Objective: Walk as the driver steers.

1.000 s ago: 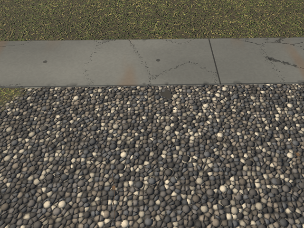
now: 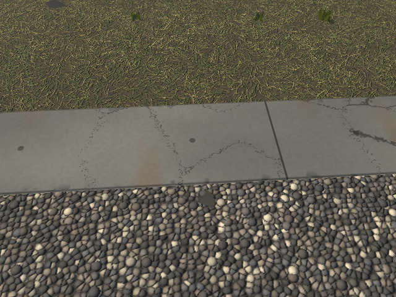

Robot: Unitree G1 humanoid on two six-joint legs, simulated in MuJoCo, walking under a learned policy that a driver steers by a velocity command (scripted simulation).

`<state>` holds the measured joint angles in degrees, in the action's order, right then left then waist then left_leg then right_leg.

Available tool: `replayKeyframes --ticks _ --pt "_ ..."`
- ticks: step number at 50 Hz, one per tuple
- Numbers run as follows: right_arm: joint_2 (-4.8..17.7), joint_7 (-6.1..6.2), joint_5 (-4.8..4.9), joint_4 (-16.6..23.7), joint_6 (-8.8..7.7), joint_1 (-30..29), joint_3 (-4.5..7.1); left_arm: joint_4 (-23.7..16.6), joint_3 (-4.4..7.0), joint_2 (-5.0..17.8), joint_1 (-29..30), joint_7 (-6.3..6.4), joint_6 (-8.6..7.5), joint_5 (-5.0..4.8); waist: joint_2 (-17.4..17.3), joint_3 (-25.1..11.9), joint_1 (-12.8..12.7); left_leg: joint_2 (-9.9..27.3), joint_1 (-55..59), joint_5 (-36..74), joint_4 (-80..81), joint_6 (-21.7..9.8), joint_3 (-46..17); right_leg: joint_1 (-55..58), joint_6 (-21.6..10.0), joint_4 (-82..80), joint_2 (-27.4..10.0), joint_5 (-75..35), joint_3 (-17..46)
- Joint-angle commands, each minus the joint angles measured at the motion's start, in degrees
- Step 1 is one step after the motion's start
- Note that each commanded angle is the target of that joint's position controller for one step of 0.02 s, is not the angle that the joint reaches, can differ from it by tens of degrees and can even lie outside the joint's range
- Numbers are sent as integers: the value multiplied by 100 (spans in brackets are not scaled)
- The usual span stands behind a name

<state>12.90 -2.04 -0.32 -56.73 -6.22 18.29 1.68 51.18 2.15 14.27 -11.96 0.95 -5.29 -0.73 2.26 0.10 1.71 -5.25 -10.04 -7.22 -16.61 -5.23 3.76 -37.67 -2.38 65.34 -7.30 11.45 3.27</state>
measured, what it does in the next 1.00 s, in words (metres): walks ahead: right foot, then left foot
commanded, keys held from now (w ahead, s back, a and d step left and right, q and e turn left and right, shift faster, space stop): w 1.00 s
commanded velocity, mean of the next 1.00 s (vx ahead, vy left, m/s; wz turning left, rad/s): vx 0.50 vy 0.00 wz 0.00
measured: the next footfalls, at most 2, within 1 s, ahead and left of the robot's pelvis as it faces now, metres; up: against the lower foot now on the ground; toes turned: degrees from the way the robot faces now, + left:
right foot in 0.30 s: +0.34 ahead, -0.17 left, +0.00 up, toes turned -2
left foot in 0.86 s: +0.65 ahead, +0.07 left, +0.00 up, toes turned +3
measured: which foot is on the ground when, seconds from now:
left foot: down 0.00-0.32, up 0.34-0.84, down 0.86-1.00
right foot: up 0.00-0.28, down 0.30-0.86, up 0.88-1.00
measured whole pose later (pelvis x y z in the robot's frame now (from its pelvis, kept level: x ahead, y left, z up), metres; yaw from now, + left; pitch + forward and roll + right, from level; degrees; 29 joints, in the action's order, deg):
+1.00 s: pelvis +0.55 -0.01 -0.01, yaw +1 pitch +2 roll +0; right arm 14.0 -2.1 0.2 -51.6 -5.9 9.5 3.1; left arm 55.6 2.7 14.4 -17.4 0.2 -5.7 -1.4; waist 1.4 1.5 -0.2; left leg -2.0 -20.5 -8.5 -27.2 -3.9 3.8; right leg -22.3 -3.0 68.0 -2.2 21.3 1.8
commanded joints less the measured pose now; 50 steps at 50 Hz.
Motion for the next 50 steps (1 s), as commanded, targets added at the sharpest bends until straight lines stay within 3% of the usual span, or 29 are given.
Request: replayKeyframes --ticks 1,5,10,12,13,14,15,16,17,18,19,20,22,23,25,28,32,38,40,41,42,43,44,45,46,47,48,49,50 --pt "750 112 4 309 -102 -224 117 -241 76 257 -204 39 23 73 -453 319 -270 1598 -602 378 1186 -982 -1197 -144 159 -788 -242 -895 8" --pt "912 202 95 217 -27 232 145 -486 39 166 724 -33 -45 23 -445 313 61 1519 -82 471 1096 -734 -933 4 204 -2443 7 -1742 -200" --pt "974 218 152 27 91 653 181 -766 14 239 1433 -208 -95 -54 -523 474 275 1859 814 319 700 -650 -1012 15 108 -3323 178 -1275 -245" --pt "1039 231 157 15 151 609 216 -807 50 361 1325 -268 -146 -55 -591 405 138 2001 1074 568 397 -562 -1094 314 -52 -3562 266 -811 -288" --pt "1082 234 154 35 182 507 228 -754 99 459 1045 -278 -170 -51 -655 259 -53 1982 1097 1160 76 -493 -1055 771 -144 -3673 393 -635 -401" --pt "1038 233 133 70 214 389 206 -565 211 643 386 -265 -185 -40 -627 -114 -412 1744 1013 2122 -710 -368 -844 1659 -278 -3801 591 -569 -560" --pt "829 230 59 161 220 338 120 -254 372 1018 -748 -223 -198 -19 -402 -877 -852 1388 337 2211 -2147 -179 -532 3251 -546 -3669 295 -713 -218" --pt "231 185 30 265 114 879 -66 -94 533 1659 -1611 -203 -161 82 858 -1792 -836 517 -2032 371 -4536 276 -36 5684 -1375 -3841 -1180 -169 2097" --pt "215 159 98 210 -46 951 -98 -41 444 1373 -1786 -229 -144 68 1372 -2213 -839 177 -3059 -2424 -5610 275 -822 6131 -1669 -4743 -1641 342 3899" --pt "845 135 253 332 -137 458 68 -106 312 972 -1346 -232 -161 43 905 -1474 -770 559 -3551 -2149 -6072 137 -1098 5518 -1360 -4812 -1450 452 3264" --pt "937 148 283 472 -159 38 92 -253 234 764 -754 -231 -151 31 525 -922 -594 892 -3516 -1589 -5929 73 -905 4663 -1169 -4900 -1255 9 2392" --pt "871 183 200 498 -131 -179 112 -321 173 586 -326 -262 -144 56 124 -544 -424 1107 -3269 -1138 -5580 96 -803 3870 -1081 -5121 -1000 -439 1795" --pt "649 213 131 458 37 -30 143 -282 110 361 -95 -311 -165 105 257 -275 -116 1338 -2632 -674 -5046 146 -793 3040 -950 -5495 -611 -821 1081" --pt "523 218 129 419 104 72 135 -208 121 388 -188 -314 -181 103 259 -226 -61 1333 -2524 -573 -4946 186 -731 2883 -992 -5597 -538 -1080 876" --pt "508 237 104 494 171 -89 157 -70 165 550 -404 -271 -198 104 155 -64 -23 1357 -2765 -245 -4616 277 -694 2845 -1061 -5723 -505 -1592 591" --pt "490 238 56 729 171 -768 179 71 184 633 -709 -168 -143 96 73 102 -160 1368 -3272 487 -3692 396 -675 3096 -1035 -5811 -502 -1859 371" --pt "371 175 87 947 125 -1577 139 201 186 712 -1006 -87 -94 44 113 279 -396 1186 -3061 1335 -2365 405 -486 3215 -882 -5934 -368 -1510 57" --pt "407 -1 153 1274 41 -2381 101 497 241 780 -1430 -31 34 -16 128 573 -567 1036 -3196 923 -1493 222 -441 4186 -832 -5587 -746 -1549 76" --pt "504 -55 156 1293 1 -2267 131 510 279 849 -1336 -9 83 -28 192 462 -422 928 -2815 510 -1332 85 -356 4370 -747 -5288 -831 -2073 68" --pt "615 -58 154 1235 -15 -1994 184 487 297 906 -1223 -5 105 -25 279 274 -249 774 -2289 335 -1289 3 -228 4367 -686 -4984 -800 -2852 18" --pt "772 -40 142 1070 -20 -1417 280 459 297 918 -1088 -4 135 -17 320 -80 81 556 -1419 305 -1216 -111 -39 4259 -587 -4325 -638 -3802 -133" --pt "1059 0 136 744 -14 -388 432 406 242 787 -1017 -8 157 20 206 -695 519 544 26 439 -1270 -289 -78 3733 -416 -3132 -309 -3960 -357" --pt "1545 68 66 546 12 666 550 258 145 592 -1126 -9 141 138 -667 -1589 756 1775 1847 454 -1316 -679 -1584 2369 -204 -1136 139 -1937 -626" --pt "1716 15 31 462 22 808 554 310 -64 -214 -1864 -94 -6 59 -2126 -2252 293 2837 3412 -675 -417 -1554 -4348 255 71 573 1167 2047 -148" --pt "1176 10 94 508 4 590 414 338 77 451 -1426 -116 -142 -90 -1420 -1847 464 2640 3092 -1157 -95 -1288 -4367 -359 -53 1196 836 2098 485" --pt "941 32 113 612 -11 76 345 145 154 732 -855 -124 -218 -193 -1106 -1066 371 2476 2286 -824 -12 -1021 -3459 -631 -147 1176 547 1551 319" --pt "825 25 84 717 -19 -416 294 85 164 721 -567 -75 -224 -162 -525 -674 159 2284 1390 -176 137 -887 -2793 -347 -137 896 224 968 162" --pt "665 4 32 741 -29 -665 252 67 212 674 -433 -33 -182 -66 -408 -379 -2 2067 704 277 309 -820 -2309 -83 -113 568 54 660 113" --pt "545 -9 -27 703 -43 -720 210 82 224 560 -582 -30 -102 -42 -566 -349 -186 1923 339 444 478 -774 -2004 270 -113 371 -86 454 155"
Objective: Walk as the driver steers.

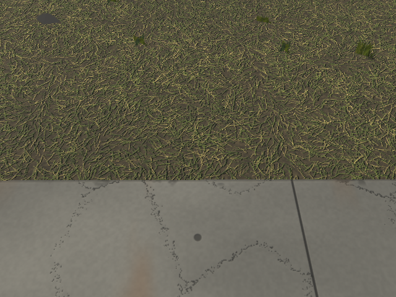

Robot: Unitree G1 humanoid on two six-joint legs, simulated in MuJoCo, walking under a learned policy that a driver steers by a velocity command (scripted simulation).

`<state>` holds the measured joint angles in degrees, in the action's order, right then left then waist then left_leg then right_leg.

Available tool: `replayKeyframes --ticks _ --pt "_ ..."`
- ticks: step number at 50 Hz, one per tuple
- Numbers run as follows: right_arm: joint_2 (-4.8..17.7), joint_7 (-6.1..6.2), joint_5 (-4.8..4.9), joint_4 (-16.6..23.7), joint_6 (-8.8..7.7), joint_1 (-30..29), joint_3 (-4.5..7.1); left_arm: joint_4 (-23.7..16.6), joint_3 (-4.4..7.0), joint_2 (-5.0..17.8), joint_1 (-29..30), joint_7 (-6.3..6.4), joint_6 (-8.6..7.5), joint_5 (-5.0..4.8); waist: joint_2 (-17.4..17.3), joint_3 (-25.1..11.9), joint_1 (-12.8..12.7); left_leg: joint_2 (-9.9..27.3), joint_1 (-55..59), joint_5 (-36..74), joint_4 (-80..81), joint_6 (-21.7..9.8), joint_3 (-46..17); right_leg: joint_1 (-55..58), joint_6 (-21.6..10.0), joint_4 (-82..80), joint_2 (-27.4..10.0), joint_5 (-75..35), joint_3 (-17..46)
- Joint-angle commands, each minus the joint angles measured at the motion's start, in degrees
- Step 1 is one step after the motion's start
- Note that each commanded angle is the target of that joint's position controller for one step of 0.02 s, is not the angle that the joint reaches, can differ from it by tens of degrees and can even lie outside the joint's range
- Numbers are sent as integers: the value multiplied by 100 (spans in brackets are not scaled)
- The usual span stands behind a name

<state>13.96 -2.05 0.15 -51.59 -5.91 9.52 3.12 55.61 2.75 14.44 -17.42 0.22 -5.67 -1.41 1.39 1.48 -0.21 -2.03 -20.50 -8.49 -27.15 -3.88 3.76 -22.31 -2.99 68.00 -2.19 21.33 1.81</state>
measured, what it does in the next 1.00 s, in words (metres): walks ahead: right foot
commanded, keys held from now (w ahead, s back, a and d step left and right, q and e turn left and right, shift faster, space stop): w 0.18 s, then w+e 0.34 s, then e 0.06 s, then q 0.42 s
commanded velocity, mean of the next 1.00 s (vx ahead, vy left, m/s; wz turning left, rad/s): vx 0.36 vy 0.00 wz -0.08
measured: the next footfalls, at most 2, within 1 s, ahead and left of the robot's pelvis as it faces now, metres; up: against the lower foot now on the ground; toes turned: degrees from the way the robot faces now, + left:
right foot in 0.46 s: +0.44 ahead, -0.17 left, +0.00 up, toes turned -9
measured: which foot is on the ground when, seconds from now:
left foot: down 0.00-0.50, up 0.52-1.00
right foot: up 0.00-0.44, down 0.46-1.00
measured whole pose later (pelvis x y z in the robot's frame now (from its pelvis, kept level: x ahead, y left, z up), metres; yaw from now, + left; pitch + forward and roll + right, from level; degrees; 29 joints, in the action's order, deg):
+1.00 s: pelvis +0.49 -0.09 +0.00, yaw -5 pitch +1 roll -2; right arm 13.9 -1.9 -2.0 -51.9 -4.2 12.5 1.5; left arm 49.3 5.6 15.6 -10.0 -0.5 -6.3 2.2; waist -1.1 2.0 0.1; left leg 4.1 -25.1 -9.1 -34.4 -0.8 1.7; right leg -2.8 -3.6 20.0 4.1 18.1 -5.9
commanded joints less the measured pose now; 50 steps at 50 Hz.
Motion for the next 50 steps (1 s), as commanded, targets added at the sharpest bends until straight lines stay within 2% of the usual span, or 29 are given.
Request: replayKeyframes --ticks 1,5,7,10,14,15,16,17,18,20,22,23,24,25,26,27,28,29,30,31,32,33,35,38,41,43,45,47,50 --pt "410 -16 -74 132 -82 211 63 -337 158 402 -147 47 8 27 -546 -448 -62 1519 1197 654 1683 -934 -1826 -1104 -32 -61 -630 -614 276" --pt "718 107 -44 -67 -89 589 131 -534 188 357 377 82 134 94 -401 -79 -41 1478 1077 1121 2015 -1023 -1349 -1664 170 -943 -719 -1309 170" --pt "733 173 -30 -139 -42 784 126 -662 192 330 777 67 124 118 -385 -6 58 1423 1257 1231 2053 -942 -1177 -1929 242 -1561 -698 -1885 134" --pt "772 223 -2 -211 -5 967 116 -789 149 223 1275 4 87 84 -460 83 204 1262 1395 1186 2098 -759 -788 -1805 232 -2552 -545 -2646 -20" --pt "786 237 -9 -407 18 1293 127 -965 78 173 1828 -120 93 15 -449 263 431 1417 1973 1167 2046 -672 -420 -1823 118 -3203 -394 -2807 -150" --pt "-51 -22 -744 -740 -156 2118 -197 -754 -84 -48 1192 -310 196 846 -683 239 348 1808 2879 1379 1969 -1096 -604 -2273 12 -3249 -415 -2876 87" --pt "25 -112 -697 -855 -212 2270 -158 -790 -5 62 1255 -358 229 822 -661 408 376 1978 3414 1600 1908 -1116 -630 -2655 -74 -3353 -432 -2625 247" --pt "266 -143 -603 -766 -205 1981 -123 -884 11 176 1534 -383 233 703 -501 381 332 1923 3559 1652 1885 -1017 -445 -2599 -151 -3551 -362 -2416 136" --pt "449 -145 -535 -697 -172 1810 -100 -974 19 234 1790 -404 223 599 -446 350 353 1864 3512 1645 1878 -928 -288 -2320 -229 -3576 -249 -2157 -61" --pt "626 -100 -512 -690 -79 1857 -82 -1099 -14 204 2052 -398 226 515 -532 410 384 1877 3392 2007 1845 -822 -63 -1763 -330 -3583 -51 -1771 -329" --pt "894 -62 -524 -592 -33 1644 -19 -1143 57 364 1822 -364 169 386 -516 250 15 1751 3075 3865 1213 -676 315 -631 -485 -3677 380 -1728 -723" --pt "982 -60 -541 -550 -39 1668 -1 -1045 139 551 1363 -317 89 328 -489 -90 -185 1511 2688 4788 447 -484 626 369 -618 -3549 647 -1849 -829" --pt "731 -50 -643 -522 -82 2072 -73 -762 225 811 426 -277 15 318 -220 -907 -245 1102 1628 4322 -874 -168 850 2250 -952 -2892 599 -2660 -465" --pt "338 -131 -718 -441 -152 2582 -248 -455 237 873 -931 -241 15 325 707 -2075 -590 414 -523 1847 -2482 265 596 4802 -1918 -3492 -476 -1992 1790" --pt "510 -290 -588 -333 -132 1930 -176 -41 223 946 -2132 -220 61 454 727 -2203 -1115 -254 -1437 -2239 -4224 392 -66 5400 -2313 -4670 -1342 -1807 3733" --pt "459 -286 -327 54 -150 812 -135 51 334 1169 -1969 -175 -98 550 411 -1046 -1145 1 -2436 -2205 -4952 181 -926 4670 -1810 -4934 -1289 -1851 3472" --pt "655 -144 -319 175 -186 321 -81 -76 390 1162 -1221 -127 -192 442 229 -343 -958 406 -2447 -1967 -4969 146 -1088 3463 -1659 -4936 -1230 -2674 2871" --pt "699 37 -426 302 -187 385 -58 -163 288 854 -756 -113 -234 407 86 -490 -570 574 -1869 -1974 -4813 122 -1099 2701 -1816 -4893 -1232 -3847 2510" --pt "382 129 -437 254 -138 575 -146 -235 237 580 -266 -117 -250 349 -70 -476 -191 820 -1315 -1794 -4554 149 -991 1926 -1810 -4987 -1212 -4958 1938" --pt "36 168 -459 198 -54 861 -239 -398 164 355 137 -156 -222 340 -171 -458 152 980 -739 -1786 -4290 240 -907 1161 -1775 -5165 -1186 -5531 1565" --pt "-20 142 -436 104 7 1094 -245 -512 117 158 295 -185 -229 326 -169 -371 292 1018 -576 -1652 -3965 356 -786 815 -1644 -5353 -1037 -5589 1234" --pt "38 70 -378 -13 38 1299 -207 -610 136 225 385 -229 -264 304 -38 -331 358 991 -423 -1244 -3659 464 -623 526 -1484 -5451 -840 -5563 831" --pt "148 -89 -290 -159 88 1448 -121 -756 187 489 581 -335 -308 392 26 -342 486 902 -5 -119 -3029 684 -294 -135 -1199 -5373 -479 -5755 157" --pt "167 -235 -275 -26 186 871 -108 -722 213 630 494 -400 -307 366 103 -342 355 853 195 793 -1890 797 -237 -78 -933 -5137 -482 -5702 -79" --pt "455 -143 -192 103 78 562 -31 -654 298 849 390 -411 -295 352 112 -348 205 886 -379 762 -1435 764 -495 1031 -1054 -4862 -1029 -5722 179" --pt "559 5 -251 327 31 137 -24 -580 476 1124 46 -274 -239 392 69 -307 -138 898 -1400 156 -1340 625 -514 2341 -1501 -4840 -1468 -5944 411" --pt "452 64 -269 409 54 -84 -83 -541 502 969 -167 -93 -161 417 -59 -214 -330 983 -2017 -296 -1093 498 -572 3219 -1528 -4771 -1664 -5847 407" --pt "439 63 -238 428 91 -173 -89 -694 496 898 80 -14 -90 379 26 -236 -334 849 -1736 -400 -892 395 -406 3283 -1346 -4834 -1579 -5488 230" --pt "525 19 -137 429 38 -163 -32 -932 525 1053 623 -11 -50 298 -29 -311 -136 406 -573 281 -322 70 7 2744 -952 -4599 -1105 -5192 -278"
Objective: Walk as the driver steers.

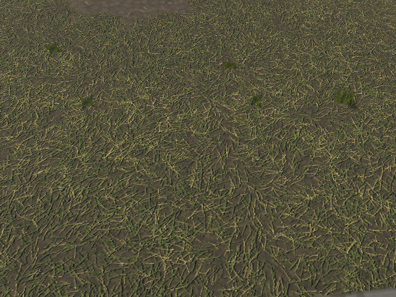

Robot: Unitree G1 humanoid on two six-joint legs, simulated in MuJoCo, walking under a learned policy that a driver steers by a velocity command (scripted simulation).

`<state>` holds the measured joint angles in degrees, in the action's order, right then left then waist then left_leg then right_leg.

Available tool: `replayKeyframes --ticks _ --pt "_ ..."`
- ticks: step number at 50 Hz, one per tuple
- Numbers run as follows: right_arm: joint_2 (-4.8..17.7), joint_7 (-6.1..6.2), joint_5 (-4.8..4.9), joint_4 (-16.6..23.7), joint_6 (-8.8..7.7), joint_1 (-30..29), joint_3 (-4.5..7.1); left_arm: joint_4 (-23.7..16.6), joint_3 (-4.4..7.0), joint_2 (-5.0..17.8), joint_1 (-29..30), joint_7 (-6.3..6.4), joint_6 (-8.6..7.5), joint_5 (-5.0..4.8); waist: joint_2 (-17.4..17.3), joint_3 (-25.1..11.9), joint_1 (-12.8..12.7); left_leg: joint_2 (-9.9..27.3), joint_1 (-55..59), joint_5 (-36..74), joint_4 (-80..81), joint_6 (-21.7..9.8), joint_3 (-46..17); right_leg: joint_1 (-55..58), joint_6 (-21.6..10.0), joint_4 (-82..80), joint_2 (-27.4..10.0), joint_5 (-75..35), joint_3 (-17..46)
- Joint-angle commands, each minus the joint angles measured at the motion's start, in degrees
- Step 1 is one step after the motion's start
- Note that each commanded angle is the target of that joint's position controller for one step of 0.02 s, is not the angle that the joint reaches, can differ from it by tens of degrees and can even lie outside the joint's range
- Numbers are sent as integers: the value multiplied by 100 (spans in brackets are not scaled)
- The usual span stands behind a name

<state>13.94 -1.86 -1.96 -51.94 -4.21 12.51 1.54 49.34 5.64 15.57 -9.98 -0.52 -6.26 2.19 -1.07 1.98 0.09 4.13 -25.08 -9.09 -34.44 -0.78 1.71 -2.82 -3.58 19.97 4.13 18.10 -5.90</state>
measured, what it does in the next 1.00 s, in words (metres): steps on the spot: left foot, then right foot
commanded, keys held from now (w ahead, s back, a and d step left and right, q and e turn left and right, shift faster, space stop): q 0.44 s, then no key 0.12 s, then e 0.44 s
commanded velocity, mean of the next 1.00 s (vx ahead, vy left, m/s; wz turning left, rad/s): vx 0.02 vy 0.00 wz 0.20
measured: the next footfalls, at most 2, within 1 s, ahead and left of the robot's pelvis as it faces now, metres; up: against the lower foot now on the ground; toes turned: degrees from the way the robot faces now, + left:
left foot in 0.02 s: +0.12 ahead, +0.12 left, +0.00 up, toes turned +4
right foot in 0.52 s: +0.10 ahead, -0.12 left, +0.00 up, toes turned +18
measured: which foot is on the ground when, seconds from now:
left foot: up 0.00-0.00, down 0.02-0.52, up 0.54-1.00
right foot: down 0.00-0.06, up 0.08-0.50, down 0.52-1.00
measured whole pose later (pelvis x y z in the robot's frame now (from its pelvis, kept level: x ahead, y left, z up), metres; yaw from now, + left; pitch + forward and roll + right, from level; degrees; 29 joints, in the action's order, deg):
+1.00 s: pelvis +0.03 -0.03 +0.01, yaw +10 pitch +1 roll +0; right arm 18.3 2.0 -1.9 -44.3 -2.7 6.5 3.0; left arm 42.0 4.2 18.1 -13.4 -3.0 -5.3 1.5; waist -0.1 4.6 -2.5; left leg 0.1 -13.5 -23.0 -32.6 2.8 0.1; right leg -10.9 -3.7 19.6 4.1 9.3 7.1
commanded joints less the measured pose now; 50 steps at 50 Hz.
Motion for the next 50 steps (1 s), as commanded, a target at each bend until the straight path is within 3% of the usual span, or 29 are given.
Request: replayKeyframes --ticks 1,2,3,4,5,6,7,8,9,11,13,16,20,23,25,26,27,28,29,30,31,32,34,36,37,40,43,46,50 --pt "627 -6 125 470 -196 -431 166 -357 233 949 -77 42 12 -111 94 -505 -112 -413 462 1071 732 -437 284 584 -671 518 -1421 -4867 297" --pt "961 43 147 540 -275 -368 251 -498 214 877 -146 23 12 -151 -251 -939 -177 -246 1242 3080 759 -874 -97 302 -277 1055 -954 -4224 -39" --pt "1470 142 146 613 -289 148 377 -774 112 639 -363 63 -15 -138 -1014 -1993 -56 1033 2926 4679 915 -2181 -1870 -831 330 1993 -317 -1822 -293" --pt "1460 185 -42 309 -267 1251 395 -1012 98 664 353 50 68 47 -1088 -2260 698 1906 3996 4941 1542 -2835 -3335 -2077 640 3316 337 2527 256" --pt "1586 233 -256 16 -397 1539 492 -1251 -32 289 729 -29 167 55 -496 -1559 576 1757 3539 4054 1579 -2216 -3030 -2558 521 4032 -225 2745 1183" --pt "1501 226 -136 141 -383 999 588 -1123 26 568 553 53 223 77 -238 -937 389 1433 2984 3648 1692 -1908 -2489 -2739 530 4335 -491 2463 1255" --pt "1203 221 14 391 -330 294 511 -979 132 898 77 160 229 143 -292 -814 33 1226 2581 3353 1866 -1845 -2187 -2627 518 4221 -586 2207 1168" --pt "993 230 135 561 -304 -81 454 -917 114 846 -15 213 222 211 -329 -540 -92 1045 2008 3041 2058 -1770 -1952 -2425 537 3959 -695 1868 1070" --pt "1030 209 129 628 -251 -90 443 -941 50 621 -14 251 225 258 -385 -517 -185 876 1574 2922 2217 -1738 -1796 -2006 587 3785 -656 1529 949" --pt "1148 149 16 730 -259 -171 483 -818 7 526 -347 188 321 93 -381 -652 -303 611 1369 2711 2314 -1650 -1511 -1629 726 3514 -469 766 720" --pt "1305 86 19 862 -330 -196 549 -702 -11 605 -458 127 424 2 -451 -612 -218 503 1336 2184 2330 -1579 -1495 -1557 868 3108 -439 461 599" --pt "1315 26 73 1038 -395 -107 571 -605 -50 707 -454 189 504 16 -507 -617 -37 705 1497 1268 2280 -1609 -2010 -1613 907 2700 -578 515 726" --pt "1254 24 99 1255 -356 -158 547 -509 -129 757 -430 277 402 4 -521 -624 183 828 1704 458 2132 -1638 -2643 -1599 691 1917 -547 542 777" --pt "1300 -2 87 1378 -239 -549 526 -404 -139 850 -820 222 303 -132 -426 -663 -28 684 1469 487 1835 -1553 -2716 -929 415 656 -331 -179 543" --pt "1125 -44 22 1274 -126 -423 406 -477 -139 920 -924 132 230 -242 -365 -734 -91 442 1144 463 1593 -1328 -2714 -234 -19 -206 -429 -1160 531" --pt "794 -40 -10 1207 -62 -156 274 -612 -124 1045 -980 128 177 -210 0 -919 -92 52 882 -264 1131 -929 -2460 175 -648 -460 -1033 -1904 1096" --pt "498 19 -90 1521 -54 -201 188 -893 24 1705 -813 166 69 -132 1085 -739 39 -1105 -492 -1815 104 -59 -1268 597 -2291 -829 -2619 -3219 2999" --pt "883 73 -272 1427 -26 -427 282 -822 56 1664 -652 157 4 166 684 -118 -70 -741 -979 -2352 -1102 298 -1099 93 -2371 -1283 -3147 -2623 3253" --pt "1190 198 -225 1245 19 -380 391 -941 11 1366 -402 120 -32 87 412 -169 3 -574 -609 -2016 -1834 326 -1050 -158 -1774 -1304 -2542 -1858 2634" --pt "1337 325 -201 1122 42 -222 464 -1068 -122 972 67 24 -49 2 600 -116 218 -672 -422 -1779 -2292 396 -984 -401 -1278 -1238 -1983 -1696 2123" --pt "1199 368 -216 1069 45 -149 454 -1133 -283 598 222 -49 -68 -94 832 -115 284 -744 -299 -1507 -2438 469 -1112 -459 -1005 -1118 -1648 -1984 1857" --pt "931 324 -254 1025 46 -79 389 -1154 -363 426 371 -133 -71 -169 772 -97 433 -700 -11 -1245 -2526 558 -1084 -646 -828 -955 -1476 -2335 1633" --pt "774 163 -91 867 94 131 355 -1233 -268 769 476 -286 -109 -237 490 -179 506 -467 434 -886 -1961 869 -709 -800 -710 -596 -1191 -2510 1240" --pt "656 150 -5 973 140 -285 292 -1092 -13 1351 -228 -307 -81 -243 486 -153 43 -247 337 -1102 -895 1054 -217 -372 -931 -258 -1277 -2597 1522" --pt "710 207 31 1064 148 -552 294 -978 80 1488 -704 -309 -42 -226 484 -143 -221 -261 167 -1274 -510 1019 -142 27 -1126 -87 -1479 -2790 1841" --pt "974 430 69 1238 129 -955 346 -939 127 1327 -1163 -277 -22 -227 732 -386 -528 -255 -376 -1647 -284 789 -221 1080 -1654 77 -2048 -3597 2855" --pt "1013 517 -30 1192 110 -828 328 -1012 62 1067 -895 -240 -97 -150 736 -539 -388 -147 -380 -2061 -717 602 -403 1086 -1743 -8 -2162 -4137 3179" --pt "957 484 -70 1113 99 -630 283 -1080 108 1143 -486 -220 -73 -100 568 -524 -226 -175 262 -1995 -421 485 -330 525 -1574 -252 -1890 -3725 2978" --pt "1049 321 90 1006 64 -257 293 -1166 149 1347 28 -239 106 -46 497 -442 3 -529 1382 -728 914 161 -65 -249 -1395 -300 -1525 -2840 2840"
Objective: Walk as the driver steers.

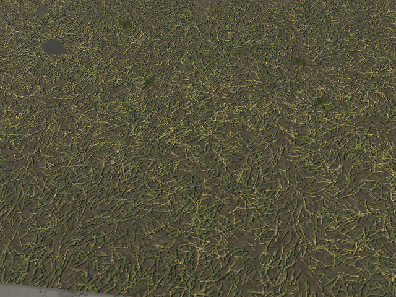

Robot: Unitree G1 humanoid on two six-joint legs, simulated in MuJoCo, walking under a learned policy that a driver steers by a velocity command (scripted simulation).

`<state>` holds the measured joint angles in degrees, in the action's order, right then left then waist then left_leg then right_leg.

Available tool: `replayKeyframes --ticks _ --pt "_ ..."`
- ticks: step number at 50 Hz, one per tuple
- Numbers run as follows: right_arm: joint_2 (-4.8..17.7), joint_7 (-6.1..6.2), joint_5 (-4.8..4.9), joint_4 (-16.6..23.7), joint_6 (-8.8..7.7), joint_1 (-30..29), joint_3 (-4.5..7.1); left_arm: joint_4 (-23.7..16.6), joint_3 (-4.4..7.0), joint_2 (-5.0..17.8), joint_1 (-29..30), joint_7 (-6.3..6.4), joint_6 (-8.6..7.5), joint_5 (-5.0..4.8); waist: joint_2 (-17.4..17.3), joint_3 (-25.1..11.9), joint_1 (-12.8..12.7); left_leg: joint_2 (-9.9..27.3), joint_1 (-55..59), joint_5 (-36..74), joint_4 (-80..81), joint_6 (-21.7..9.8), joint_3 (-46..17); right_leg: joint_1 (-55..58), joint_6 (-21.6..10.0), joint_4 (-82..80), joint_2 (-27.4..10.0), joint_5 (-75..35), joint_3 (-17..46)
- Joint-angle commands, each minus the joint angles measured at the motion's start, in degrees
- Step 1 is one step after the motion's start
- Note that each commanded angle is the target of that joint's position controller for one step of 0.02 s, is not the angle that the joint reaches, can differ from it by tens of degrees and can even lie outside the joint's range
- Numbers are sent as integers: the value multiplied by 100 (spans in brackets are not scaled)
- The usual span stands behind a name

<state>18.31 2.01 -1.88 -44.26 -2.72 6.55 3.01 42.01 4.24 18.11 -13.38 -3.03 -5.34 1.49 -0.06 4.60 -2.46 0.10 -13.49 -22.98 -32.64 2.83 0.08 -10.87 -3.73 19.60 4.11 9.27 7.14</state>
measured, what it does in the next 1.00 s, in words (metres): walks ahead: left foot, then right foot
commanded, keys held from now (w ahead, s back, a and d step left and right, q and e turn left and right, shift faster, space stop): e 0.34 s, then no key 0.12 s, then w+q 0.28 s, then q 0.26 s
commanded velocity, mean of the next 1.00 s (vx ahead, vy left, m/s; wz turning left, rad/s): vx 0.11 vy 0.00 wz -0.10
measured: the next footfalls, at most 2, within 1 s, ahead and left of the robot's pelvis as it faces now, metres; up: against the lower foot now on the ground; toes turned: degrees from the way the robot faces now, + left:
left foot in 0.06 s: +0.02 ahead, +0.13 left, +0.00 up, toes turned -1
right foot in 0.58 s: -0.02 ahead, -0.12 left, +0.00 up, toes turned -16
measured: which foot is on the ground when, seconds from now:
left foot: up 0.00-0.04, down 0.06-0.60, up 0.62-1.00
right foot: down 0.00-0.06, up 0.08-0.56, down 0.58-1.00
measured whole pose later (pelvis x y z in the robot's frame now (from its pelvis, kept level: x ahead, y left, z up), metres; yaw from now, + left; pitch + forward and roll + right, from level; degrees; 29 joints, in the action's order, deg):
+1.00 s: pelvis +0.10 -0.05 -0.02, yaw -4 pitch +1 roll +0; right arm 14.9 -5.3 -1.9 -43.3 -4.2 6.8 2.6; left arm 48.0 1.6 15.0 -24.2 -0.4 -5.4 5.0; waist -1.4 3.8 -1.7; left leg -0.7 -30.5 -1.9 -36.6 -2.5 1.8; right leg 7.2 -1.1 13.5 0.5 21.0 -12.5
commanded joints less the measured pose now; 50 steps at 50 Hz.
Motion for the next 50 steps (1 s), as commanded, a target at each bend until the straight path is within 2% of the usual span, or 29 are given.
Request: replayKeyframes --ticks 1,3,4,5,6,8,9,10,11,14,18,21,23,26,28,29,30,31,32,33,34,35,36,37,40,43,46,47,50 --pt "655 -115 151 241 -106 423 159 -421 266 1085 467 -10 86 30 419 -661 328 -177 596 1278 1275 -345 170 306 -1312 -231 -1443 -1712 1547" --pt "836 -142 188 426 -173 512 215 -299 104 739 251 -22 193 84 318 -843 357 337 1384 2489 1642 -977 -66 -215 -813 -23 -1065 -679 1494" --pt "1322 -57 161 616 -236 768 323 -410 -50 256 -47 12 225 92 -627 -1321 342 1672 2207 4161 1812 -2209 -1357 -885 -137 913 -258 1071 815" --pt "1539 -13 -86 724 -338 641 407 -510 -9 335 2 63 137 252 -1087 -565 338 2799 1927 4086 2349 -3113 -2465 -1998 467 2135 123 2427 126" --pt "1153 23 -149 737 -381 381 334 -268 99 745 -38 143 135 311 -377 -474 210 2561 1628 3389 2538 -2678 -1925 -1907 529 3218 -330 2369 -7" --pt "593 -21 -16 1076 -401 -460 162 -45 193 941 -335 332 154 288 -612 -320 -160 1773 1154 2850 2560 -1915 -846 -1687 622 4039 -337 1848 -220" --pt "530 -19 7 1134 -395 -458 134 -93 153 776 -263 331 173 318 -706 -291 -159 1616 987 3003 2567 -1817 -520 -1564 651 4319 -350 1579 -303" --pt "641 7 -17 1192 -366 -442 177 -133 89 619 -182 252 186 316 -573 -318 -144 1523 873 3085 2585 -1800 -270 -1436 668 4585 -359 1376 -489" --pt "758 28 -48 1252 -338 -369 236 -152 50 511 -173 151 209 212 -461 -329 -58 1418 950 3016 2582 -1807 -33 -1473 705 4597 -384 1167 -554" --pt "858 43 -91 1227 -255 255 338 -266 -8 415 87 -31 276 70 -418 -269 342 1482 1689 2745 2557 -1922 227 -1884 883 3712 -677 874 -609" --pt "865 -14 -120 1115 -219 879 443 -374 -42 398 218 -61 398 130 -438 -277 533 1915 2329 3318 2465 -2112 142 -2000 765 2644 -946 1122 -656" --pt "866 -82 -113 1184 -252 645 485 -357 -22 458 118 -33 401 230 -550 -371 365 1866 2030 3557 2428 -2066 257 -1419 515 2178 -876 1314 -836" --pt "853 -97 -141 1235 -252 439 491 -318 5 492 74 -53 378 174 -591 -443 276 1889 1933 3506 2378 -1947 254 -1173 426 1894 -846 1186 -807" --pt "606 -241 -65 984 -125 579 371 -104 58 503 -117 -8 280 160 -523 -224 200 1733 1441 216 2547 -1696 3 -592 133 957 -692 836 -846" --pt "709 -277 -90 788 -17 599 359 -24 76 516 -201 -66 117 106 -364 -134 82 1595 742 -540 2309 -1690 -44 396 -197 54 -491 360 -980" --pt "599 -294 -162 688 8 628 302 -14 81 517 -331 -74 32 106 -309 -266 -6 1449 270 -426 2065 -1615 11 1098 -350 32 -544 336 -898" --pt "271 -310 -244 644 -7 529 178 60 105 569 -766 -35 -38 174 -78 -490 -249 1142 -332 -261 1386 -1402 192 1864 -579 57 -855 378 -546" --pt "-337 -402 -267 1021 -85 181 -28 124 258 1090 -1376 190 -122 92 1219 -747 -485 322 -1791 -215 -156 -792 860 2742 -1632 -468 -2309 974 1489" --pt "-39 -470 -270 834 -213 73 23 112 210 988 -1560 294 -223 242 814 -30 -752 180 -2762 -679 -1229 -720 -144 2556 -1812 -1163 -2778 1125 2374" --pt "111 -438 -135 629 -269 378 68 197 131 715 -1310 323 -286 310 840 80 -437 281 -2938 -417 -1949 -844 -522 2370 -1392 -1207 -2631 1209 1698" --pt "384 -377 -100 444 -283 620 162 167 35 419 -1095 323 -261 279 844 75 -295 313 -2945 -119 -2414 -893 -473 2301 -1125 -1281 -2421 1206 1143" --pt "428 -354 -151 365 -283 717 198 170 -96 171 -1075 313 -237 248 793 142 -209 235 -2949 211 -2640 -973 -569 2197 -986 -1364 -2329 984 829" --pt "282 -418 -163 342 -278 703 141 131 -160 87 -879 333 -217 266 725 264 -62 258 -2908 587 -2793 -994 -543 1947 -851 -1409 -2220 513 419" --pt "71 -498 -143 303 -274 715 75 96 -187 112 -765 345 -184 314 619 278 61 281 -2769 1057 -2731 -973 -536 1703 -737 -1487 -2097 79 13" --pt "-43 -719 16 343 -267 415 52 -26 -130 405 -653 382 -190 317 493 133 137 243 -2326 1981 -2295 -633 -61 1169 -709 -1379 -1785 -2227 -1099" --pt "-193 -807 -25 470 -177 -67 -32 221 -118 472 -1164 390 -209 277 435 114 58 289 -1996 2395 -1010 -327 194 1081 -671 -1151 -1693 -3878 -1644" --pt "69 -807 -17 390 -161 61 46 342 16 824 -1247 313 -139 267 507 73 229 109 -1857 2432 -342 -415 118 1365 -479 -790 -1889 -4542 -1617" --pt "106 -777 -45 378 -146 174 80 263 34 877 -1035 268 -85 358 583 -30 359 -27 -1484 2190 -567 -477 234 1142 -417 -601 -1887 -4887 -1706" --pt "507 -620 64 148 -239 873 261 48 86 1007 -509 304 -97 354 655 -235 728 -396 -575 2015 -494 -650 281 870 -1 306 -1869 -5787 -1890"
